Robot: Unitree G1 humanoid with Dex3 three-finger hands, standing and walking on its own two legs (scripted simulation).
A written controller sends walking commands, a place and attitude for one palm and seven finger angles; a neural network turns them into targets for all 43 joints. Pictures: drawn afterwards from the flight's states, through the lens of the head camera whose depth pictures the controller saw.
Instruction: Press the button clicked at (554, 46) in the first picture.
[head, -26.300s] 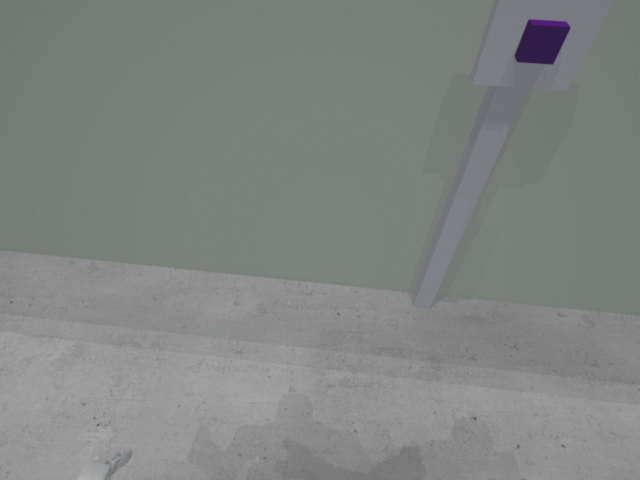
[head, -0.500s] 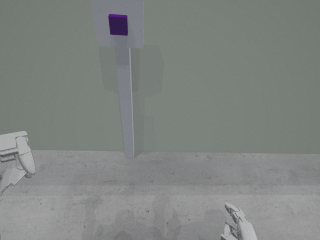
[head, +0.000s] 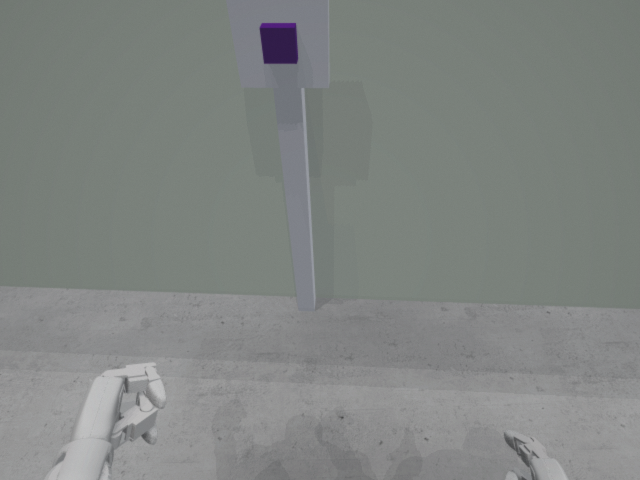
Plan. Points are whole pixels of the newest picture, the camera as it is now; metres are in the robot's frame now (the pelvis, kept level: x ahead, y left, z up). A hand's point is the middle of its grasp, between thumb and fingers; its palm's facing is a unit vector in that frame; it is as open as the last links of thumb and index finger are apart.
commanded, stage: let the arm hang, fingers relaxed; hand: left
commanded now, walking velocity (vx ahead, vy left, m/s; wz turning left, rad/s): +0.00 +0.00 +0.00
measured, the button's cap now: (279, 43) +0.80 +0.09 +0.21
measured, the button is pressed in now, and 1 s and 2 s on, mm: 0 0 0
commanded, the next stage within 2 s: stand and wait in 0.96 s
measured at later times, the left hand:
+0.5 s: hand out of the picture -0.01 +0.22 -0.15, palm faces +0.01 -0.97 -0.26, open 6.1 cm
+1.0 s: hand out of the picture +0.07 +0.19 -0.15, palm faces +0.00 -0.97 -0.23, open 7.4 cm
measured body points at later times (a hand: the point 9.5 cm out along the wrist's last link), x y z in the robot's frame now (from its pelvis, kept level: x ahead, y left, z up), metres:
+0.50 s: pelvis +0.01 +0.02 +0.02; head +0.02 +0.01 +0.47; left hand -0.01 +0.27 -0.13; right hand +0.00 -0.22 -0.14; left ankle +0.04 +0.11 -0.72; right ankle +0.03 -0.10 -0.72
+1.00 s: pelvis +0.03 +0.01 +0.02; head +0.04 +0.00 +0.47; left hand +0.07 +0.25 -0.13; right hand +0.04 -0.23 -0.14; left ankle +0.04 +0.11 -0.72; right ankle +0.03 -0.10 -0.72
